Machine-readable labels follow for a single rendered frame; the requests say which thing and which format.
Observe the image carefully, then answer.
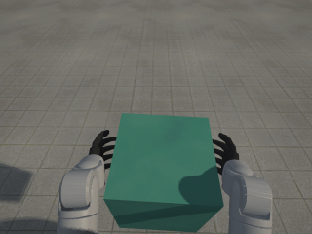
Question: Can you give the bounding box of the robot right hand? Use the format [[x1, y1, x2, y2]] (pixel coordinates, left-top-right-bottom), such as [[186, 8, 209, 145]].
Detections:
[[212, 133, 239, 175]]

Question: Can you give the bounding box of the carton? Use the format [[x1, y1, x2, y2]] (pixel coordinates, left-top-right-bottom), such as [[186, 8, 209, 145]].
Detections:
[[103, 113, 224, 233]]

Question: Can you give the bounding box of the robot left hand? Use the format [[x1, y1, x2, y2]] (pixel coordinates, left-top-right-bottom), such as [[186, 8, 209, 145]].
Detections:
[[89, 130, 117, 169]]

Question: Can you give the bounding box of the robot left forearm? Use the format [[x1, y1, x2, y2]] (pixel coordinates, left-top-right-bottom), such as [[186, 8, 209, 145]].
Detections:
[[57, 154, 105, 234]]

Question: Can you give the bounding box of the robot right forearm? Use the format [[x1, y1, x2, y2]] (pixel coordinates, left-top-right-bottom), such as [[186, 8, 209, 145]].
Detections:
[[221, 159, 273, 234]]

